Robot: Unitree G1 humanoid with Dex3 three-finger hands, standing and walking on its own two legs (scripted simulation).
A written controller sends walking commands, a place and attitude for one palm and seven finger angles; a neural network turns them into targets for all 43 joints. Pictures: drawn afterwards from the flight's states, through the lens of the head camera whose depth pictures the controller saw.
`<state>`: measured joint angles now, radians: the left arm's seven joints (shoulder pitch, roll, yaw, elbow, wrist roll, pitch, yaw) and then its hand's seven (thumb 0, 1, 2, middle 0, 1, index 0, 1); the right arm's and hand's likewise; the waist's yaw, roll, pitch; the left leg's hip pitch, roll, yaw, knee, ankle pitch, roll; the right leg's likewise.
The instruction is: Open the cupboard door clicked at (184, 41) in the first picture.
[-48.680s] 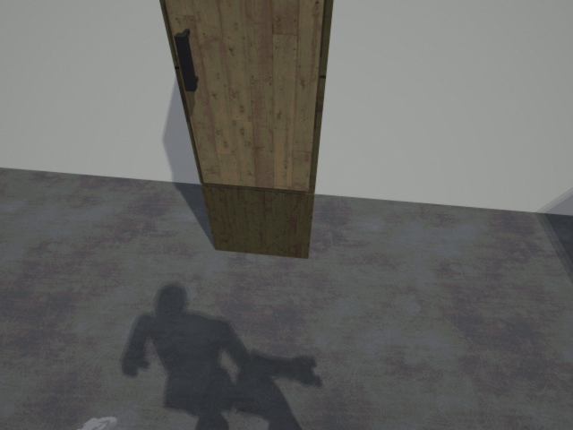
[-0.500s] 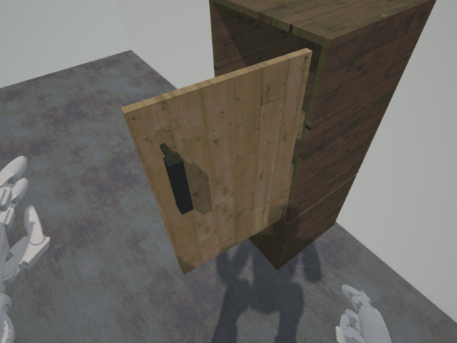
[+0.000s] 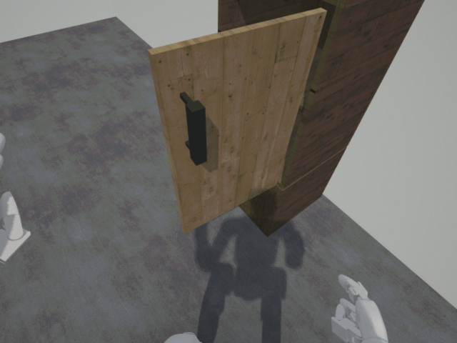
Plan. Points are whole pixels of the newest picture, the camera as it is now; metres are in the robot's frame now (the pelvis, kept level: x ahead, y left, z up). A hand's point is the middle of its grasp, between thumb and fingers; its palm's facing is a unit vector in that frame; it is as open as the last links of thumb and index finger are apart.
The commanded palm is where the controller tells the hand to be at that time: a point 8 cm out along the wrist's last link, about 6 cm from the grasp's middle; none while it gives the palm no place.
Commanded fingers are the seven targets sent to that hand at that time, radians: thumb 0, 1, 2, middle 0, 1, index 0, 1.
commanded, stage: step back with the hand held close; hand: left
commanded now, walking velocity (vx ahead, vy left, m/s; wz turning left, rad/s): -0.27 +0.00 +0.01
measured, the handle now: (192, 129) +0.47 +0.11 +0.11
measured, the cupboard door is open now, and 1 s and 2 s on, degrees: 85 85 85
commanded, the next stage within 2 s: stop stepping back and stand still in 0.36 s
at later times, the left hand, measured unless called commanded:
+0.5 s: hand out of the picture +0.08 +0.26 +0.18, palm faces +0.44 -0.75 -0.49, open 7.4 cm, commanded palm +0.03 +0.29 +0.19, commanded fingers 0.00 0.90 0.90 -0.20 -0.30 -0.20 -0.30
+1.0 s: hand out of the picture -0.01 +0.23 +0.19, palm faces +0.40 -0.75 -0.53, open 7.4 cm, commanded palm -0.06 +0.27 +0.19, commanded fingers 0.00 0.90 0.90 -0.20 -0.30 -0.20 -0.30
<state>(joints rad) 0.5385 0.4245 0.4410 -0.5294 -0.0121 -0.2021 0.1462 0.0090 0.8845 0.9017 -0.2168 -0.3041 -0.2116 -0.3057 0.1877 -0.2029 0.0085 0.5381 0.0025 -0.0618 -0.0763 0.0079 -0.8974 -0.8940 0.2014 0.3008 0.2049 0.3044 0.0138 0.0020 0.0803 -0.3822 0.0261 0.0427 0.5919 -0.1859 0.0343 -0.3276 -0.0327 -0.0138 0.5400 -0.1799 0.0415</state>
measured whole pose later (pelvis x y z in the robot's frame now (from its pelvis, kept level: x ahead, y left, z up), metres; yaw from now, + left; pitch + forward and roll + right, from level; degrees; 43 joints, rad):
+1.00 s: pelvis -0.21 -0.03 +0.01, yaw -2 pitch -1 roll +3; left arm 0.60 0.43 0.42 -0.48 -0.04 -0.18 0.14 0.01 0.88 0.90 -0.22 -0.30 -0.21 -0.31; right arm 0.25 -0.21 0.00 0.68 -0.02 -0.09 -0.06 0.01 -0.90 -0.89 0.20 0.30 0.21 0.30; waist 0.02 -0.02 0.00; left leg -0.52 -0.01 0.03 0.96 -0.32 -0.01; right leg -0.22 0.03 -0.07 0.49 -0.25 -0.11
